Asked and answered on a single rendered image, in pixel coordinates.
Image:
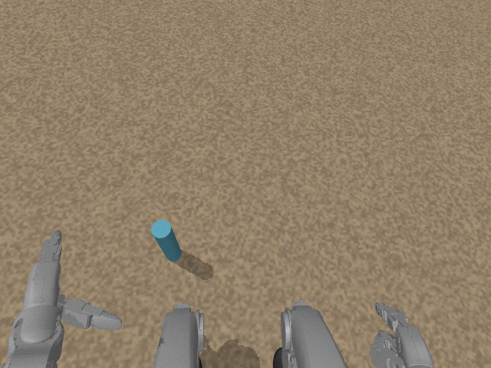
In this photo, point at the right robot hand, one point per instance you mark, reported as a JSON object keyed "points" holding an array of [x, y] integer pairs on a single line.
{"points": [[407, 349]]}

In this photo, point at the left robot hand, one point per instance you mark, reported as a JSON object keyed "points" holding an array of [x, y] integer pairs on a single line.
{"points": [[43, 289]]}

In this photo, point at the can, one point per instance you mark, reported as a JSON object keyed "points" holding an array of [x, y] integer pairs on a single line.
{"points": [[163, 233]]}

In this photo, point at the left robot arm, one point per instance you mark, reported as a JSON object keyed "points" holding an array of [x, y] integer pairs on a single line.
{"points": [[36, 339]]}

